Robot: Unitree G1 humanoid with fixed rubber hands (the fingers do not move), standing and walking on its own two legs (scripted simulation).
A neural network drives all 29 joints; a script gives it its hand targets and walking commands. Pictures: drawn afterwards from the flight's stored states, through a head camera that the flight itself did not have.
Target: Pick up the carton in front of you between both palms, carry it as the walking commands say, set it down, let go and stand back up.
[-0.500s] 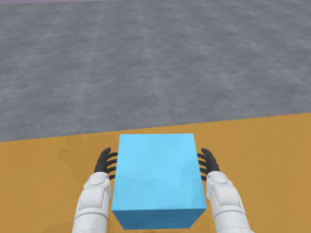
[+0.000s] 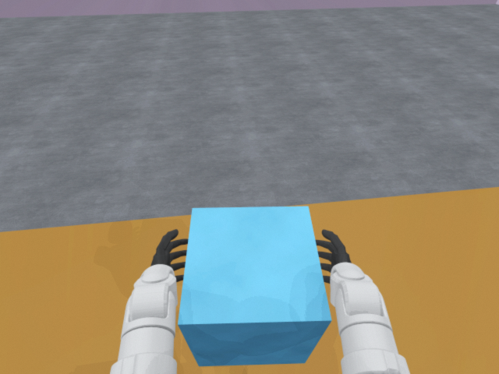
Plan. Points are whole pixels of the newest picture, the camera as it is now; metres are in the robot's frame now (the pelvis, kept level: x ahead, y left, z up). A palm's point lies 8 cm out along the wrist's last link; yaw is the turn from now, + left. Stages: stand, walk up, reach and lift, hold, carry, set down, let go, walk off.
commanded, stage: reach and lift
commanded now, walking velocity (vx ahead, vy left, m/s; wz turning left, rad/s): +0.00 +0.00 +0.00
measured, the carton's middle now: (251, 289) +0.31 +0.00 -0.05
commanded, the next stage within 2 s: hold in 0.52 s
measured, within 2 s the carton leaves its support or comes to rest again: neither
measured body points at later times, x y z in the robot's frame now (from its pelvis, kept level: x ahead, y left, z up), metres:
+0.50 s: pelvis +0.02 +0.00 +0.01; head -0.02 +0.01 +0.45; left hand +0.32 +0.15 +0.03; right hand +0.31 -0.15 +0.03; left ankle +0.02 +0.13 -0.74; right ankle +0.03 -0.13 -0.74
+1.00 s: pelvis +0.00 +0.00 +0.00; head -0.05 +0.00 +0.45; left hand +0.31 +0.15 +0.05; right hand +0.30 -0.15 +0.05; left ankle +0.02 +0.13 -0.74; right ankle +0.03 -0.13 -0.74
